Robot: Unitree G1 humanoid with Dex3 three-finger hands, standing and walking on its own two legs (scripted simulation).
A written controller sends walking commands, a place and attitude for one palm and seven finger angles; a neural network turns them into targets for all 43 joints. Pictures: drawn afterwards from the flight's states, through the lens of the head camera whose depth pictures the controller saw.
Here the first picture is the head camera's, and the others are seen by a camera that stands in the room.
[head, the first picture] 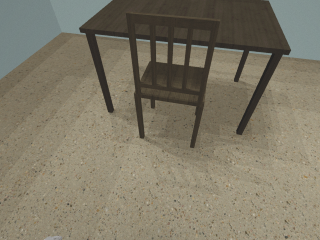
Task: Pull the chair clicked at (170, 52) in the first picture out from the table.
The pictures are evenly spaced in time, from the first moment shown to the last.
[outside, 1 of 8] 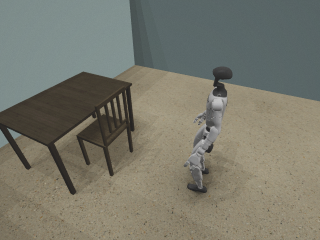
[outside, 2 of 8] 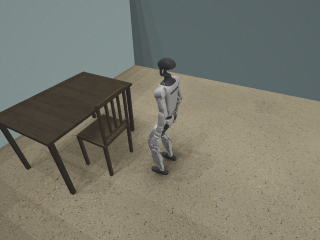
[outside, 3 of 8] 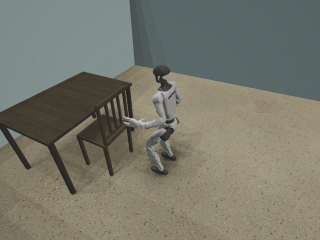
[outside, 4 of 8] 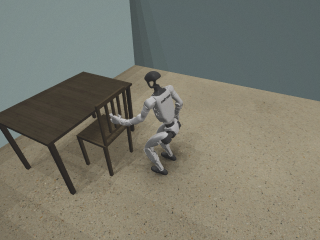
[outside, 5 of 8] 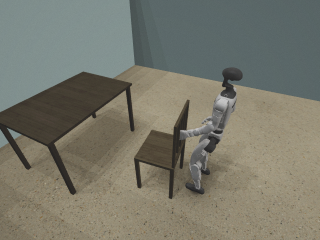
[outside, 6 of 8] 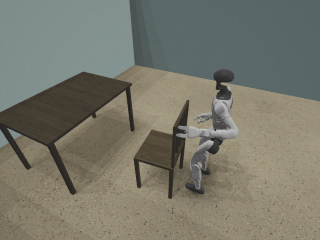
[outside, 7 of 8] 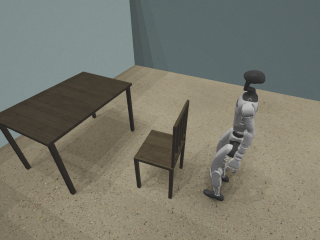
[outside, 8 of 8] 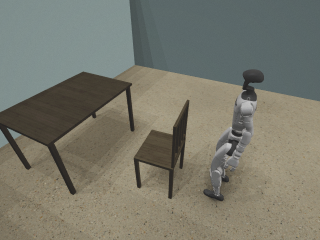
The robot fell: no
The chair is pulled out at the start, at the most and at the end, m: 0.00 0.69 0.69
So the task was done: yes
